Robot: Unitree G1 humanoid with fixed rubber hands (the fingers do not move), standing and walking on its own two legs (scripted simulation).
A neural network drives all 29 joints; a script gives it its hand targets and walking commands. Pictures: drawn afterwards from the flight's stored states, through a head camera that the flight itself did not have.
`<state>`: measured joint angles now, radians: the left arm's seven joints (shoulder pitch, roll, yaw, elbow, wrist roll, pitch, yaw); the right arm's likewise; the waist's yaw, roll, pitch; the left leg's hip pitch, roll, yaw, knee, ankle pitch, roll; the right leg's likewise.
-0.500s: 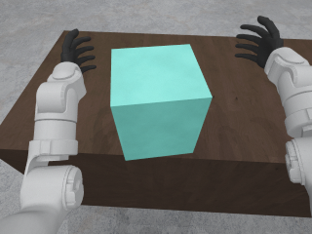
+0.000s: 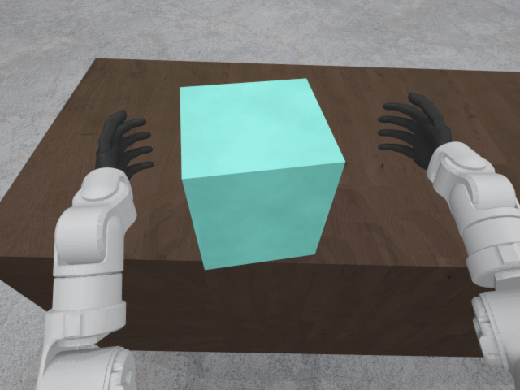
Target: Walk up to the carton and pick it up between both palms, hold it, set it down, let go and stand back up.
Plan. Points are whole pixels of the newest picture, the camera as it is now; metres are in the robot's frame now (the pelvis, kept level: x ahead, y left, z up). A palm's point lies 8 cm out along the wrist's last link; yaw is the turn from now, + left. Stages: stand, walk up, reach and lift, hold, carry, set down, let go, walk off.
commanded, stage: set down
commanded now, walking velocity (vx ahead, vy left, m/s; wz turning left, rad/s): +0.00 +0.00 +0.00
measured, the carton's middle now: (253, 178) +0.45 +0.05 +0.06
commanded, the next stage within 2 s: none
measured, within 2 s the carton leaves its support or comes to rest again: neither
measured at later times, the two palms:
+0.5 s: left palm (128, 214) +0.30 +0.20 +0.13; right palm (448, 202) +0.36 -0.23 +0.13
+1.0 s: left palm (131, 270) +0.25 +0.19 +0.08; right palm (449, 276) +0.28 -0.24 +0.06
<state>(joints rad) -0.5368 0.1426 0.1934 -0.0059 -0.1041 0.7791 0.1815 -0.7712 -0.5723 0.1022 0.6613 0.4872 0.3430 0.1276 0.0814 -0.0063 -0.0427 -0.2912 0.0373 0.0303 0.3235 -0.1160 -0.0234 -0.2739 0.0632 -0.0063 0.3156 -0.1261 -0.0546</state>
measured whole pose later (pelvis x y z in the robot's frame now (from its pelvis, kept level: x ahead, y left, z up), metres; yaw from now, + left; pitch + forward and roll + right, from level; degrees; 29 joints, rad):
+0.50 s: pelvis -0.01 -0.01 +0.00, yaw +0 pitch +1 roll +1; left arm -0.32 0.08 0.15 -0.08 -0.07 0.71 0.20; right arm -0.47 -0.50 0.04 0.46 0.41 0.29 0.12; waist 0.06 -0.02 -0.04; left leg -0.23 0.04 0.03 0.33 -0.12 -0.03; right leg -0.24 0.06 0.00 0.38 -0.16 -0.07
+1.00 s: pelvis +0.01 -0.01 +0.00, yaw +0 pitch -1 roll +1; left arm 0.12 0.05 0.04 -0.26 -0.03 0.45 0.20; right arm 0.02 -0.43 0.00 0.20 0.37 0.08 0.13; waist 0.03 -0.03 0.01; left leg -0.14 0.03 0.03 0.30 -0.13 -0.03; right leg -0.15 0.06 0.00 0.34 -0.17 -0.06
